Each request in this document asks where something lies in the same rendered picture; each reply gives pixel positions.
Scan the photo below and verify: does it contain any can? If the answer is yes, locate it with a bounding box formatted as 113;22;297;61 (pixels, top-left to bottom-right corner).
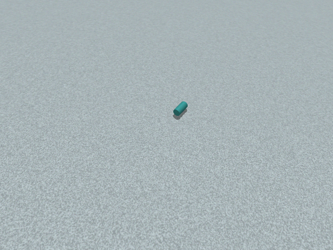
173;102;188;116

